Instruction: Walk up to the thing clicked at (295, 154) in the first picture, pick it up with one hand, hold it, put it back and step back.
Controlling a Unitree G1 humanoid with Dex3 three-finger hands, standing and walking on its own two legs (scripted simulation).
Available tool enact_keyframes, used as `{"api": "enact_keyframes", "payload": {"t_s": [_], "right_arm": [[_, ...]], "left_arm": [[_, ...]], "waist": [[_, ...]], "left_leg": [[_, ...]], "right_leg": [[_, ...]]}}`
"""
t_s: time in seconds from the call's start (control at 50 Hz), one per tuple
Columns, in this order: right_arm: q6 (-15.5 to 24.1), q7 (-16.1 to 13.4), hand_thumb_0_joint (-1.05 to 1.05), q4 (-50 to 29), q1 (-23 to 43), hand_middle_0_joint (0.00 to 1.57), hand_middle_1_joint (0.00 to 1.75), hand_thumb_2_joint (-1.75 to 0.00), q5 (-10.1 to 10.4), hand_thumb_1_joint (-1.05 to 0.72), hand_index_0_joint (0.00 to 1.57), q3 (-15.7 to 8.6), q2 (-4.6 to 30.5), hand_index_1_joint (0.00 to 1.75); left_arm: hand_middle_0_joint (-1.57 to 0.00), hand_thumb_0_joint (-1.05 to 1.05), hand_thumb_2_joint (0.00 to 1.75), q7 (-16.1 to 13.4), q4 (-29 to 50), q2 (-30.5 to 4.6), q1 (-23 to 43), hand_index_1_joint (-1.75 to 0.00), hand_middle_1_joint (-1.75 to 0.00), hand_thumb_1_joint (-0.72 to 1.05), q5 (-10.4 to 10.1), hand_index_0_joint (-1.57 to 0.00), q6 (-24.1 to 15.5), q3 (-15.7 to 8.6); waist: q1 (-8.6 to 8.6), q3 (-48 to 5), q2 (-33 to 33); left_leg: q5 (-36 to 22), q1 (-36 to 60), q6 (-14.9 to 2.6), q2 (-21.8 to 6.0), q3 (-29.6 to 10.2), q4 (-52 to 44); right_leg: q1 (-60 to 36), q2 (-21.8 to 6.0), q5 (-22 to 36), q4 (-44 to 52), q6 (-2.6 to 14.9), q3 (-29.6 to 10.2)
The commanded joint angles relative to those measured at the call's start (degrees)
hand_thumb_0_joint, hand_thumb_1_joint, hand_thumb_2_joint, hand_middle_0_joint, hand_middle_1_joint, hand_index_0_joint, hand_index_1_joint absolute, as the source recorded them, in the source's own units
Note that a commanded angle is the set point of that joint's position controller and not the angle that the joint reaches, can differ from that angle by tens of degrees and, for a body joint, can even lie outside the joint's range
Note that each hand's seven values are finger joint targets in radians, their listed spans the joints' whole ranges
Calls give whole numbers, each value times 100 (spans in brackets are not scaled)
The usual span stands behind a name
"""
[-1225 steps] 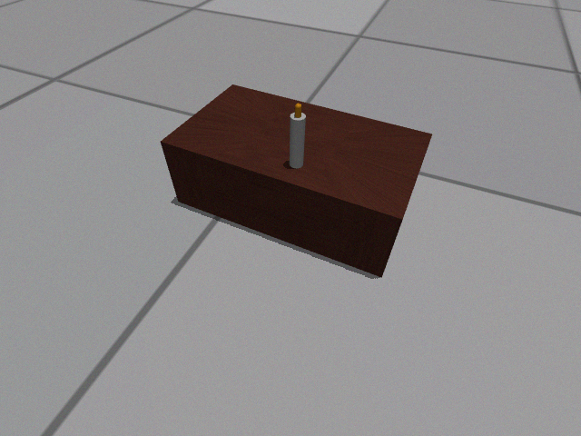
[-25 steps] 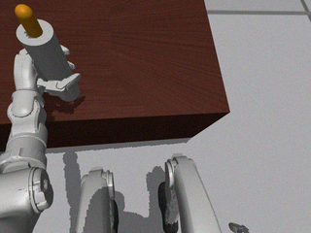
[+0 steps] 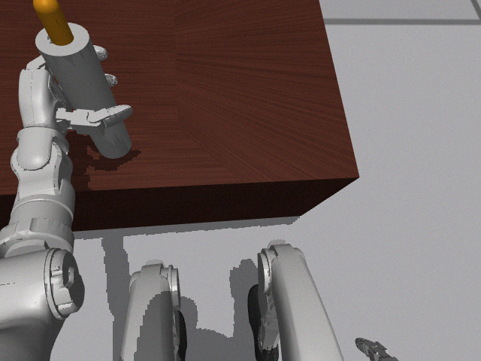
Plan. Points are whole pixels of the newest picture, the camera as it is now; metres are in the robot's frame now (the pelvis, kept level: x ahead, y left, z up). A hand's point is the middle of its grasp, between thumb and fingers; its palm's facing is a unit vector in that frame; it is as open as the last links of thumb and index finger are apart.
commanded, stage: open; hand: left
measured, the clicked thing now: (88, 91) +0.53 +0.17 +0.02
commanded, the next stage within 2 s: withdraw in 0.10 s
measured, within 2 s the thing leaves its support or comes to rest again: rests again in 1.92 s
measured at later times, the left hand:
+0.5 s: hand (50, 82) +0.53 +0.20 +0.05, palm faces +0.06 -1.00 -0.07, open 14.2 cm
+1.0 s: hand out of the picture +0.53 +0.31 +0.18, palm faces +0.25 -0.91 -0.33, open 17.0 cm
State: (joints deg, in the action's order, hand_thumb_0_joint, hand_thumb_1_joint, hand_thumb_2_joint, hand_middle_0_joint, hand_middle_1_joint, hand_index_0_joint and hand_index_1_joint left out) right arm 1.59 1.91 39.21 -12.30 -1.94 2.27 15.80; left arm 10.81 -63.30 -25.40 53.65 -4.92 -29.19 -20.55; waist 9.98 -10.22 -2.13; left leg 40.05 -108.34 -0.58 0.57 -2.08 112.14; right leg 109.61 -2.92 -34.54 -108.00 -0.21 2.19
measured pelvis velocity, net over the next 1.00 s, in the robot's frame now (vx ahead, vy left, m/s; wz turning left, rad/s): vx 0.03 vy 0.01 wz -0.02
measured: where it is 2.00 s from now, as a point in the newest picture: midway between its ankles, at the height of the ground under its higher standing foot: (220, 354)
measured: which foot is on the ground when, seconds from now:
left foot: down 0.00-1.00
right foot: down 0.00-1.00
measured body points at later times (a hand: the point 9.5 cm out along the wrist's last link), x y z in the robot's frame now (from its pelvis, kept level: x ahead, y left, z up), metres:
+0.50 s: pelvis -0.01 +0.00 +0.00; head +0.19 +0.02 +0.40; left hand +0.52 +0.26 +0.05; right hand +0.05 -0.27 -0.12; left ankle +0.06 +0.11 -0.44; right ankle +0.10 -0.13 -0.44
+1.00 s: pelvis +0.03 +0.01 +0.18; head +0.18 +0.04 +0.60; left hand +0.51 +0.35 +0.20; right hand +0.04 -0.26 +0.07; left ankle +0.06 +0.11 -0.44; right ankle +0.09 -0.13 -0.44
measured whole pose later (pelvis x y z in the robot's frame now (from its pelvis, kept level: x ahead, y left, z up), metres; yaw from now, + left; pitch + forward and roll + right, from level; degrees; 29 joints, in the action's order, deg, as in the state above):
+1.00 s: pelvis +0.03 +0.01 +0.18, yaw -1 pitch +25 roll -4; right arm -3.9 -2.2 38.4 -19.7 1.1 3.4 14.7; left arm 1.0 -71.4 -40.9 50.5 6.7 -5.5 -22.2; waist 9.9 -7.0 -0.6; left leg 32.2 -68.9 -0.7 -1.9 -2.1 76.3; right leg 69.2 -0.1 -25.9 -70.4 -0.8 3.1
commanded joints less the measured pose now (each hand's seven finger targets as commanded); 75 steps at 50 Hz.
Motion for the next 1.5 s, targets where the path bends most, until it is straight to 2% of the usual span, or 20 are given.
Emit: {"api": "enact_keyframes", "payload": {"t_s": [0.0,0.2,0.42,0.52,0.62,0.64,0.66,0.7,0.74,0.82,0.86,0.92,0.96,1.0,1.06,1.08,1.1,1.18,1.34,1.48], "right_arm": [[59,-73,0,-287,-1089,20,30,-89,-30,-88,20,-414,1113,30],[64,-93,0,-322,-1073,20,30,-89,-69,-87,20,-382,1126,30],[-142,-237,0,-436,-1083,20,30,-89,53,-88,20,-330,1190,30],[-152,-382,0,-393,-1213,20,30,-90,174,-89,20,-350,1219,30],[-25,-424,0,-125,-1238,20,30,-89,224,-87,20,-310,1168,30],[14,-430,0,-126,-1288,20,30,-86,229,-79,20,-312,1183,30],[-152,-423,0,-339,-1382,20,30,-88,185,-80,20,-325,1136,30],[-269,-419,0,-541,-1278,20,30,-88,257,-81,20,-307,1129,30],[-370,-421,0,-465,-1468,20,30,-89,256,-83,20,-323,1096,30],[-545,-478,0,-516,-1628,20,30,-90,291,-87,20,-310,1059,30],[-576,-506,0,-511,-1604,20,30,-90,312,-89,20,-269,986,30],[-489,-509,0,-250,-1640,20,30,-90,266,-89,20,-262,937,30],[-442,-506,0,-33,-1661,20,30,-90,249,-89,20,-302,993,30],[-456,-491,0,-231,-1674,20,30,-90,277,-89,20,-384,1103,30],[-381,-431,0,-384,-1713,20,30,-90,275,-89,20,-445,1087,30],[-369,-412,0,-220,-1760,20,30,-90,286,-89,20,-443,1039,30],[-317,-427,0,-336,-1720,20,30,-90,303,-89,20,-471,1005,30],[-302,-461,0,-511,-1582,20,30,-90,414,-89,20,-593,1031,30],[-181,-749,0,-1024,-884,20,30,-90,548,-89,20,-528,723,30],[31,-906,0,-1308,-315,20,30,-90,492,-90,20,-442,511,30]], "left_arm": [[-68,0,46,99,887,-961,1981,-56,-57,-9,-61,-68,-382,-109],[-43,0,34,45,930,-1054,2539,-35,-36,-12,26,-42,-414,-68],[-24,0,21,26,1986,-2727,3045,-17,-18,-18,72,-23,-54,-877],[-23,0,20,284,1795,-2572,2973,-17,-18,-17,-61,-23,501,-632],[-20,0,16,644,391,-1743,2047,-13,-15,-16,-87,-21,941,-21],[-12,0,11,700,998,-1939,2520,-6,-7,-24,-152,-13,882,-120],[-4,0,8,359,797,-2930,2551,-4,-4,-32,719,-5,1215,-257],[-3,0,7,-41,646,-2464,2541,-4,-4,-42,681,-3,1512,30],[-4,0,7,-214,735,-2755,2393,-3,-4,-44,821,-4,1659,-130],[-7,0,7,-701,1236,-4135,2262,-4,-4,-49,1112,-6,1843,-922],[-6,0,7,-879,983,-3904,1742,-6,-6,-52,1100,-5,1962,-934],[-5,0,6,-1050,52,-2742,1586,-6,-6,-54,1096,-5,2117,-172],[-6,0,9,-1198,-683,-2433,982,-7,-7,-50,1135,-6,2273,42],[-6,0,7,-1302,245,-2992,1326,-6,-6,-53,1119,-6,2281,-176],[-6,0,8,-1268,578,-2010,1143,-6,-6,-51,1008,-6,2353,421],[-5,0,7,-1273,-255,-1569,170,-6,-6,-53,995,-5,2476,585],[-5,0,6,-1305,532,-1586,617,-5,-5,-54,939,-5,2447,607],[-5,0,6,-1410,675,-1375,-1201,-5,-5,-53,845,-5,2659,571],[-6,0,9,-1851,3199,-1144,-2730,-6,-6,-50,549,-6,2859,563],[-6,0,8,-1893,4811,108,-4458,-6,-6,-50,348,-6,3049,1388]], "waist": [[96,-3522,-460],[200,-3662,-646],[-46,-4477,-1073],[125,-4323,-915],[311,-2601,-474],[305,-2625,-621],[-90,-3193,-912],[-18,-2995,-845],[-72,-3133,-770],[-363,-3766,-917],[-350,-3387,-897],[-25,-2123,-940],[1,-1208,-635],[-228,-1969,-1026],[-167,-2238,-1092],[-198,-1785,-829],[-187,-2022,-786],[-503,-1891,-485],[-827,-1097,-413],[-857,-645,-564]], "left_leg": [[-1257,2021,-109,112,30,-1347],[-1201,2086,-93,104,28,-1235],[-848,2785,-88,69,-87,-1833],[-1097,3293,-112,-6,-116,-2161],[-813,3100,-132,-116,-220,-2507],[-909,3188,-107,-132,-243,-2531],[-1291,4119,-37,-92,-261,-3131],[-1455,4601,13,-170,-373,-3440],[-1605,4693,2,-158,-312,-3618],[-2159,5305,-44,-148,-177,-4077],[-2388,5646,-12,-183,-218,-4418],[-2495,6085,48,-254,-274,-4831],[-2178,5997,39,-298,-271,-5138],[-2618,6746,90,-310,-209,-5282],[-3609,7682,205,-350,-195,-5528],[-3611,7612,185,-321,-158,-5645],[-3948,7672,195,-330,-138,-5663],[-4172,7918,211,-289,-107,-6130],[-3305,7919,96,-150,142,-6955],[-3069,8415,110,-174,192,-7291]], "right_leg": [[-2451,180,1129,1146,308,30],[-2272,144,1085,1022,295,26],[-2997,139,793,1414,273,-43],[-3479,176,1014,2000,256,-105],[-3135,217,766,2483,256,-3],[-3054,212,868,2483,275,0],[-3692,204,1080,2848,318,-43],[-3779,265,1155,3076,315,13],[-4379,309,1380,3340,264,-4],[-5665,337,1847,3814,228,-56],[-5899,353,2003,4062,238,-13],[-5321,394,1830,4542,273,97],[-5251,401,1653,4908,270,113],[-5648,382,1905,5099,292,72],[-5991,438,2414,5330,312,198],[-6103,447,2380,5480,306,220],[-6362,455,2715,5534,304,220],[-7155,443,2880,5882,284,218],[-8383,398,2767,6553,218,83],[-8480,389,2560,6770,203,123]]}}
